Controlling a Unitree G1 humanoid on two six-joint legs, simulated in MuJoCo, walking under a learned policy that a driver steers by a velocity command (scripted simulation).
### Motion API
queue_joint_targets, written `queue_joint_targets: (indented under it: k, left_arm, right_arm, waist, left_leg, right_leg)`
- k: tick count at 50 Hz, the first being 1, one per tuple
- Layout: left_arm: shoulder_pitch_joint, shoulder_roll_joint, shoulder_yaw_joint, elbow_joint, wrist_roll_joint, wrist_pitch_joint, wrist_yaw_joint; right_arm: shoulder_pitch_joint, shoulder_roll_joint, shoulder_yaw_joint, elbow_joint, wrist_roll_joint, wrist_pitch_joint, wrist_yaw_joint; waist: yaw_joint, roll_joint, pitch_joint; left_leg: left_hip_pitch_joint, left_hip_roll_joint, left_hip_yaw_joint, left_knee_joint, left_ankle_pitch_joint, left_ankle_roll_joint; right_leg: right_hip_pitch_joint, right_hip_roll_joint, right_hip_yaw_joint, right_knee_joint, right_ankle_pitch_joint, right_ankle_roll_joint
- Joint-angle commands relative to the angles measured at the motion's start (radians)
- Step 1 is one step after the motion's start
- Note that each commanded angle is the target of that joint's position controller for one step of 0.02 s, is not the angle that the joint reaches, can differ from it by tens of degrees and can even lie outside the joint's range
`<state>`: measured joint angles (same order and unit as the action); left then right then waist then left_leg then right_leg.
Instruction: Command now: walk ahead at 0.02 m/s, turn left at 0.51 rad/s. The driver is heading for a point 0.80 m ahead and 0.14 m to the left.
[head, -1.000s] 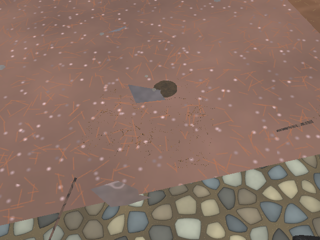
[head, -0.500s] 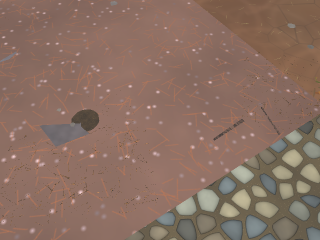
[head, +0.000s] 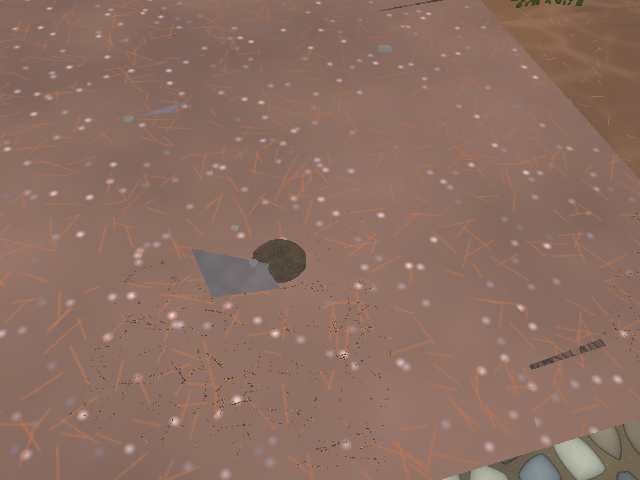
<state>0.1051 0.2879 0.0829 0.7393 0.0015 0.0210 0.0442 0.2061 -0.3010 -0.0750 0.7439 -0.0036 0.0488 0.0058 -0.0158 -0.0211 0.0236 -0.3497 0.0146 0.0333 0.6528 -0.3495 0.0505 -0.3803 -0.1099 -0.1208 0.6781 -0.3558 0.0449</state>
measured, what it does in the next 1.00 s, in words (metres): steps on the spot, turning left: right foot, then left foot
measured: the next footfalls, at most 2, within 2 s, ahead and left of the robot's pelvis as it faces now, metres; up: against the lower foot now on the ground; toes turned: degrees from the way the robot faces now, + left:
right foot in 0.48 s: +0.09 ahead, -0.12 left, +0.00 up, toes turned +22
left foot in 0.82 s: -0.02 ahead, +0.12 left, +0.00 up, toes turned +18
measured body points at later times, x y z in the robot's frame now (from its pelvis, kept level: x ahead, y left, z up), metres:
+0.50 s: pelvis +0.01 -0.02 +0.01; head +0.05 -0.02 +0.46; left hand +0.09 +0.30 -0.08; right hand +0.25 -0.25 -0.08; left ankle +0.01 +0.09 -0.72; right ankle +0.06 -0.13 -0.73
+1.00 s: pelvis +0.00 +0.01 +0.01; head +0.01 +0.02 +0.46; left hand +0.01 +0.29 -0.11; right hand +0.23 -0.17 -0.08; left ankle -0.05 +0.11 -0.72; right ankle +0.06 -0.14 -0.72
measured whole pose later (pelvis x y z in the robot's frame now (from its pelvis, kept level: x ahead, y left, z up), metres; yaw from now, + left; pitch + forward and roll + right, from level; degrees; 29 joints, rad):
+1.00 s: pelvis +0.00 +0.01 +0.01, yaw +21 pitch -1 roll +0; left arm 0.18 0.26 0.03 0.82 0.02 -0.01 0.01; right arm 0.20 -0.23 -0.03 0.68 -0.02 0.02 -0.01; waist 0.02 -0.02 0.03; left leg -0.20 -0.02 -0.05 0.52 -0.31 0.01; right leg -0.21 -0.04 0.03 0.49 -0.27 0.05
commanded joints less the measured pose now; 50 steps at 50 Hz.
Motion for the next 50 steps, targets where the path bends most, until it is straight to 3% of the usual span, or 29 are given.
queue_joint_targets:
  k: [1,2,3,4,7,11,15,20,22,23,24,25,26,27,28,29,30,32,35,37,38,40,41,42,43,44,47,50]
  left_arm:
    - [-0.11,0.092,0.022,-0.115,0.013,-0.012,0.01]
    - [-0.099,0.112,0.032,-0.104,-0.002,-0.009,0.013]
    - [-0.063,0.116,0.039,-0.076,0.001,-0.005,0.02]
    - [-0.047,0.125,0.044,-0.061,0.007,-0.001,0.026]
    - [-0.013,0.098,0.042,-0.051,0.005,-0.011,0.019]
    - [-0.048,0.07,0.026,-0.063,0.0,-0.023,0.012]
    - [-0.053,0.077,0.023,-0.065,-0.007,-0.034,-0.004]
    - [-0.017,0.095,0.027,-0.062,-0.016,-0.057,-0.026]
    - [0.034,0.097,0.031,-0.049,-0.016,-0.066,-0.036]
    - [0.071,0.114,0.037,-0.035,-0.01,-0.068,-0.038]
    - [0.084,0.17,0.048,-0.042,0.008,-0.064,-0.034]
    - [0.05,0.242,0.057,-0.046,0.031,-0.051,-0.031]
    - [0.041,0.184,0.045,-0.065,0.039,-0.055,-0.032]
    - [0.002,0.142,0.031,-0.078,0.027,-0.057,-0.027]
    - [-0.035,0.119,0.023,-0.081,0.013,-0.055,-0.025]
    - [-0.041,0.107,0.017,-0.081,-0.001,-0.054,-0.024]
    - [-0.031,0.103,0.01,-0.075,-0.004,-0.051,-0.022]
    - [-0.004,0.098,0.006,-0.061,0.002,-0.043,-0.021]
    - [0.002,0.113,0.006,-0.054,0.004,-0.031,-0.022]
    - [0.035,0.143,0.012,-0.043,-0.001,-0.023,-0.026]
    - [0.034,0.145,0.01,-0.039,-0.008,-0.021,-0.028]
    - [0.068,0.118,-0.005,-0.019,-0.019,-0.028,-0.032]
    - [0.093,0.096,-0.016,-0.016,0.0,-0.043,-0.038]
    - [0.132,0.06,-0.027,-0.017,0.024,-0.061,-0.048]
    - [0.086,0.059,-0.032,-0.012,0.028,-0.063,-0.045]
    - [0.04,0.081,-0.028,-0.01,0.025,-0.059,-0.044]
    - [0.042,0.084,-0.025,0.007,0.015,-0.042,-0.033]
    - [0.059,0.08,-0.026,0.034,0.012,-0.039,-0.028]
  right_arm:
    - [0.102,-0.26,-0.059,-0.082,-0.052,-0.036,-0.002]
    - [0.06,-0.234,-0.051,-0.085,-0.042,-0.054,-0.001]
    - [-0.004,-0.203,-0.046,-0.095,-0.015,-0.057,-0.009]
    - [-0.042,-0.166,-0.033,-0.106,0.006,-0.054,-0.018]
    - [-0.029,-0.139,-0.022,-0.12,0.004,-0.047,-0.036]
    - [0.008,-0.161,-0.033,-0.128,0.012,-0.038,-0.05]
    - [-0.006,-0.18,-0.044,-0.15,0.009,-0.025,-0.046]
    - [-0.042,-0.181,-0.049,-0.176,0.018,-0.011,-0.034]
    - [-0.075,-0.175,-0.048,-0.188,0.032,-0.004,-0.036]
    - [-0.08,-0.157,-0.042,-0.194,0.035,-0.001,-0.04]
    - [-0.038,-0.109,-0.029,-0.197,0.022,-0.002,-0.041]
    - [0.001,-0.093,-0.026,-0.213,0.022,-0.012,-0.038]
    - [0.001,-0.177,-0.05,-0.201,0.001,-0.024,-0.037]
    - [0.011,-0.208,-0.065,-0.179,0.008,-0.025,-0.034]
    - [0.021,-0.189,-0.064,-0.156,0.011,-0.017,-0.036]
    - [0.02,-0.165,-0.059,-0.148,0.008,-0.009,-0.039]
    - [0.017,-0.132,-0.049,-0.146,0.011,-0.005,-0.037]
    - [-0.013,-0.089,-0.031,-0.16,0.017,-0.006,-0.035]
    - [-0.057,-0.041,-0.004,-0.176,0.009,-0.009,-0.029]
    - [-0.059,-0.059,-0.007,-0.173,0.017,-0.011,-0.026]
    - [-0.034,-0.065,-0.011,-0.159,0.018,-0.012,-0.026]
    - [0.007,-0.075,-0.011,-0.137,0.006,-0.015,-0.025]
    - [0.016,-0.123,-0.017,-0.148,-0.002,-0.015,-0.033]
    - [-0.007,-0.184,-0.028,-0.148,-0.012,-0.011,-0.039]
    - [-0.034,-0.099,-0.008,-0.148,-0.016,-0.017,-0.026]
    - [-0.048,-0.059,0.002,-0.148,-0.02,-0.025,-0.017]
    - [-0.031,-0.072,0.004,-0.133,-0.019,-0.046,-0.014]
    - [-0.016,-0.055,0.013,-0.125,-0.016,-0.053,-0.018]
  waist:
    - [-0.067,0.274,-0.091]
    - [-0.034,0.212,-0.071]
    - [0.0,0.153,-0.065]
    - [0.012,0.157,-0.064]
    - [0.022,0.141,-0.114]
    - [-0.005,0.146,-0.12]
    - [-0.014,0.172,-0.1]
    - [-0.006,0.187,-0.119]
    - [0.032,0.18,-0.128]
    - [0.046,0.161,-0.139]
    - [0.021,0.029,-0.165]
    - [-0.036,-0.238,-0.109]
    - [-0.002,-0.206,-0.11]
    - [-0.014,-0.134,-0.095]
    - [-0.027,-0.097,-0.074]
    - [-0.019,-0.094,-0.063]
    - [-0.012,-0.096,-0.06]
    - [0.004,-0.119,-0.07]
    - [0.03,-0.168,-0.095]
    - [0.05,-0.185,-0.094]
    - [0.036,-0.174,-0.092]
    - [0.013,-0.13,-0.079]
    - [0.029,-0.046,-0.115]
    - [0.085,0.139,-0.13]
    - [0.056,0.16,-0.135]
    - [0.037,0.124,-0.095]
    - [0.032,0.129,-0.026]
    - [0.032,0.107,-0.015]
  left_leg:
    - [0.192,0.37,-0.582,-0.371,0.467,0.31]
    - [0.182,0.313,-0.503,-0.365,0.367,0.255]
    - [0.179,0.26,-0.435,-0.35,0.295,0.191]
    - [0.167,0.236,-0.398,-0.342,0.3,0.16]
    - [0.184,0.186,-0.349,-0.323,0.394,0.154]
    - [0.261,0.175,-0.383,-0.303,0.373,0.16]
    - [0.197,0.163,-0.448,-0.3,0.303,0.177]
    - [0.203,0.146,-0.549,-0.255,0.429,0.174]
    - [0.187,0.108,-0.551,-0.213,0.445,0.138]
    - [0.143,0.076,-0.52,-0.178,0.37,0.097]
    - [0.034,0.003,-0.429,-0.04,0.142,0.04]
    - [-0.173,-0.173,-0.234,0.126,-0.23,-0.023]
    - [-0.205,-0.125,-0.22,0.372,-0.32,-0.075]
    - [-0.206,-0.106,-0.231,0.477,-0.257,-0.092]
    - [-0.208,-0.101,-0.225,0.513,-0.2,-0.11]
    - [-0.228,-0.102,-0.227,0.535,-0.155,-0.124]
    - [-0.219,-0.105,-0.221,0.537,-0.129,-0.136]
    - [-0.183,-0.092,-0.174,0.427,-0.101,-0.148]
    - [-0.046,-0.031,-0.096,0.152,-0.114,-0.153]
    - [0.027,-0.032,-0.055,0.013,-0.081,-0.148]
    - [0.076,-0.036,-0.043,-0.093,-0.003,-0.137]
    - [0.233,-0.029,-0.061,-0.342,0.232,-0.089]
    - [0.35,0.063,-0.164,-0.311,0.423,-0.056]
    - [0.348,0.145,-0.236,-0.232,0.527,0.012]
    - [0.229,0.145,-0.239,-0.242,0.37,0.053]
    - [0.196,0.103,-0.219,-0.252,0.252,0.036]
    - [0.134,0.071,-0.201,-0.263,0.212,0.002]
    - [0.124,0.063,-0.196,-0.257,0.217,-0.002]
  right_leg:
    - [-0.334,0.111,0.159,0.466,-0.322,0.011]
    - [-0.337,0.092,0.193,0.502,-0.227,-0.01]
    - [-0.34,0.075,0.202,0.49,-0.131,-0.013]
    - [-0.327,0.07,0.205,0.478,-0.076,-0.007]
    - [-0.264,0.101,0.198,0.471,0.02,0.013]
    - [-0.26,0.115,0.214,0.26,0.045,0.037]
    - [-0.154,0.134,0.218,0.112,0.014,0.042]
    - [-0.035,0.159,0.222,-0.053,-0.01,0.019]
    - [0.075,0.161,0.204,-0.239,0.104,-0.003]
    - [0.173,0.119,0.21,-0.331,0.228,-0.023]
    - [0.29,-0.051,0.351,-0.354,0.32,-0.086]
    - [0.313,-0.219,0.574,-0.37,0.542,-0.245]
    - [0.258,-0.307,0.647,-0.374,0.564,-0.353]
    - [0.237,-0.257,0.561,-0.36,0.535,-0.336]
    - [0.227,-0.184,0.469,-0.343,0.493,-0.285]
    - [0.24,-0.15,0.426,-0.334,0.486,-0.261]
    - [0.24,-0.132,0.391,-0.328,0.534,-0.261]
    - [0.263,-0.096,0.33,-0.325,0.563,-0.262]
    - [0.268,-0.084,0.295,-0.309,0.563,-0.257]
    - [0.263,-0.098,0.317,-0.299,0.564,-0.266]
    - [0.254,-0.095,0.318,-0.284,0.554,-0.258]
    - [0.188,-0.07,0.306,-0.266,0.485,-0.193]
    - [0.117,-0.04,0.276,-0.232,0.379,-0.123]
    - [0.076,0.051,0.182,-0.208,0.198,-0.056]
    - [0.167,0.056,0.161,-0.231,0.127,-0.014]
    - [0.179,0.064,0.154,-0.226,0.163,0.004]
    - [0.173,0.065,0.155,-0.215,0.204,-0.002]
    - [0.18,0.063,0.155,-0.219,0.216,-0.001]
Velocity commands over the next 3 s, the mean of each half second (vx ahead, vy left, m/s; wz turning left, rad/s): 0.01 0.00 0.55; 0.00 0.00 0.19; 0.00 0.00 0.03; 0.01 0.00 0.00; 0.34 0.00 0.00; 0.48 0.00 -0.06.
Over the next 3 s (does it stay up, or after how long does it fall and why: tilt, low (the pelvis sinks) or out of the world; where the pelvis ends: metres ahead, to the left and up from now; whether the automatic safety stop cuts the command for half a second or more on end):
stays up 0.41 0.17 0.02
